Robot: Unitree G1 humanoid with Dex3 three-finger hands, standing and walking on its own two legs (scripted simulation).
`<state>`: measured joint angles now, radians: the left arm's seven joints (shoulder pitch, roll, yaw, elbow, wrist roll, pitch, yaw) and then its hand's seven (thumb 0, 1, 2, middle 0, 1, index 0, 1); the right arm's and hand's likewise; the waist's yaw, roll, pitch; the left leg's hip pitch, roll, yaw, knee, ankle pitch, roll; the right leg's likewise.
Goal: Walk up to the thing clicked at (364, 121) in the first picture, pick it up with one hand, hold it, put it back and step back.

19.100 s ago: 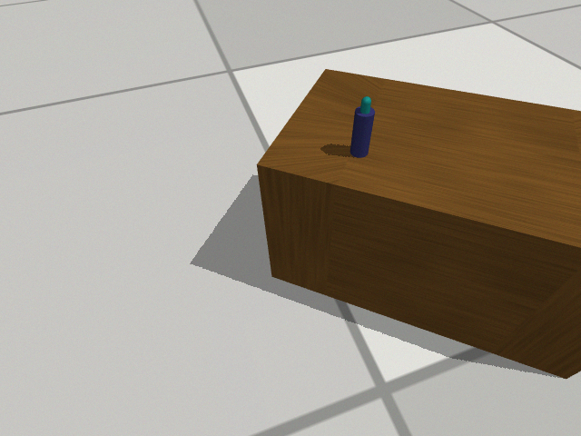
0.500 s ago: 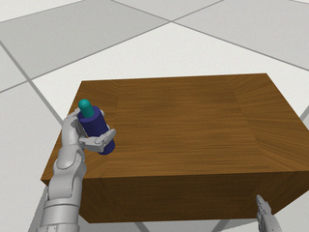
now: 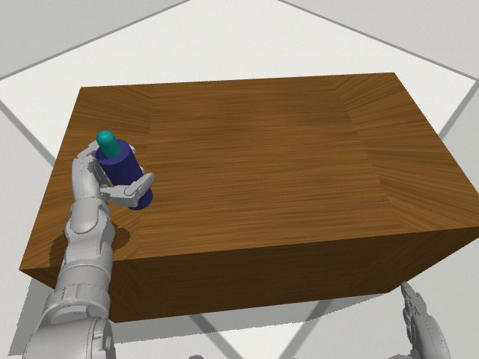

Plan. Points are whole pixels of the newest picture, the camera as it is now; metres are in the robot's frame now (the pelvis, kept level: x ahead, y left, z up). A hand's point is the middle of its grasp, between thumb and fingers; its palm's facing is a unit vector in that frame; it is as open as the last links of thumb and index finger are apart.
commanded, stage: crouch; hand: left
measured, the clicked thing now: (123, 170) +0.42 +0.20 +0.07
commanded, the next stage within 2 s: lower in 0.66 s
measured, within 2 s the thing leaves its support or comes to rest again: rests again in 1.58 s
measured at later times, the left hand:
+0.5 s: hand (131, 164) +0.47 +0.21 +0.03, palm faces +0.22 -0.98 -0.01, open 8.3 cm
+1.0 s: hand (135, 170) +0.49 +0.21 -0.02, palm faces +0.21 -0.98 -0.02, open 8.3 cm
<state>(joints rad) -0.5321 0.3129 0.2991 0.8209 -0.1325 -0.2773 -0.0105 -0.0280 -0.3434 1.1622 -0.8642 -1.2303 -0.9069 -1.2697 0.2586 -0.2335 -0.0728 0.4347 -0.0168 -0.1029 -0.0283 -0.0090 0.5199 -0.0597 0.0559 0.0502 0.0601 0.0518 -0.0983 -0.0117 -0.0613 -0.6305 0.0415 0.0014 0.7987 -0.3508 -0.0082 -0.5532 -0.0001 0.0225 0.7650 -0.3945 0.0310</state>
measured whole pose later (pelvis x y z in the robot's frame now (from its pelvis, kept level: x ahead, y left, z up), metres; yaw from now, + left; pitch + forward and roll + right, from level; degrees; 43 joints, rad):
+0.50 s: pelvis -0.01 +0.00 -0.03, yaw +0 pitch +18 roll -3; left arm -0.71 0.41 0.38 1.01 -0.08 -0.38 -0.01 -0.03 -0.34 1.16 -0.86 -1.23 -0.91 -1.27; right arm 0.33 -0.22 -0.04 0.19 -0.04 -0.02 0.02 -0.01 0.52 -0.06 0.06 0.05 0.06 0.05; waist -0.16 -0.01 -0.10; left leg -0.88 0.05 -0.02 0.99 -0.41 -0.01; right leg -0.79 0.02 0.01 0.93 -0.45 0.03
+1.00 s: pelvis -0.01 +0.00 -0.05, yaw -1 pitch +22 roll -3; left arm -0.76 0.47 0.43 1.09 -0.05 -0.41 -0.03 -0.03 -0.35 1.17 -0.87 -1.23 -0.91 -1.27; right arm 0.35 -0.24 -0.02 0.07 -0.05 0.02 0.04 -0.01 0.52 -0.06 0.06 0.05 0.06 0.05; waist -0.20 0.00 -0.12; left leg -1.03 0.06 -0.04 1.10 -0.46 -0.01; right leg -0.93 0.02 0.00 1.04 -0.49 0.03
